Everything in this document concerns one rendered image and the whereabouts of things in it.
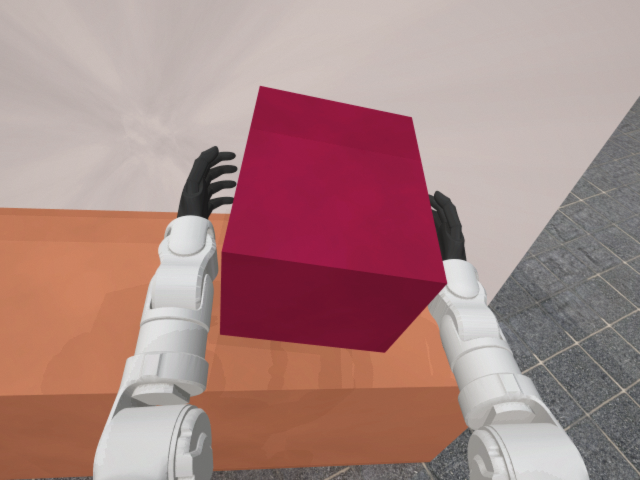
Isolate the robot left upper arm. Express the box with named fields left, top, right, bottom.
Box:
left=95, top=404, right=213, bottom=480

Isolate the right robot hand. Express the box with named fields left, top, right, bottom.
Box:
left=428, top=191, right=467, bottom=261

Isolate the robot right forearm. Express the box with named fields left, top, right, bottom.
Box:
left=428, top=259, right=590, bottom=480

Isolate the left robot hand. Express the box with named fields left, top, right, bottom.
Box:
left=177, top=146, right=237, bottom=219

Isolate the robot left forearm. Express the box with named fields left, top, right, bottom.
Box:
left=93, top=215, right=218, bottom=480

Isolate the carton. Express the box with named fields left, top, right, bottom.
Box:
left=220, top=86, right=447, bottom=353

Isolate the robot right upper arm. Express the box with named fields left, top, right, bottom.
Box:
left=468, top=423, right=588, bottom=480

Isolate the pedestal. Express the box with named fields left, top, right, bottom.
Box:
left=0, top=208, right=468, bottom=480

